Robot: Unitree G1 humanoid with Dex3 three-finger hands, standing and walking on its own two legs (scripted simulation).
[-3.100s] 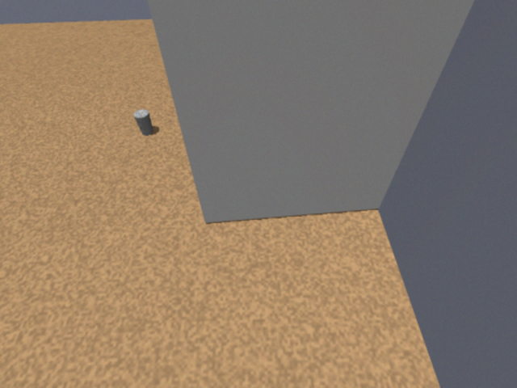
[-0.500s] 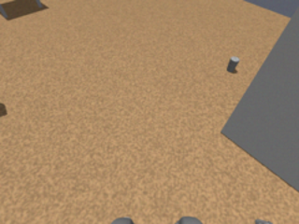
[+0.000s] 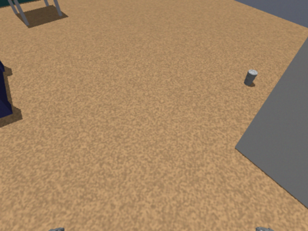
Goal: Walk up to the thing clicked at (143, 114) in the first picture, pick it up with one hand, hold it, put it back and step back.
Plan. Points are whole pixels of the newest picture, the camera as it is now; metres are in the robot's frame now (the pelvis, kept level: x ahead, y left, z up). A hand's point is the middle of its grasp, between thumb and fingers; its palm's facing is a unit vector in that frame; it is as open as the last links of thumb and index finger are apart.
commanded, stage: walk up
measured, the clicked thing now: (250, 77) +1.55 -0.94 -0.70
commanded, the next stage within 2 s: stand in 0.06 s
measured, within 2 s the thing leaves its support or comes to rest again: neither
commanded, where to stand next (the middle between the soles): +0.05 +0.00 m, yaw -3 degrees
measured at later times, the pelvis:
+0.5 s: pelvis +0.00 -0.01 +0.01, yaw -2 degrees
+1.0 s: pelvis +0.01 -0.01 +0.01, yaw -3 degrees
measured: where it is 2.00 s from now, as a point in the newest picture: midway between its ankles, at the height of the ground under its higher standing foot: outside the picture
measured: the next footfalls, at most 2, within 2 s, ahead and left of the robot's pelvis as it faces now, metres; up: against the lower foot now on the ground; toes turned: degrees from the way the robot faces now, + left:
none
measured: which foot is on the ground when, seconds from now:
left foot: down 0.00-1.00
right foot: down 0.00-1.00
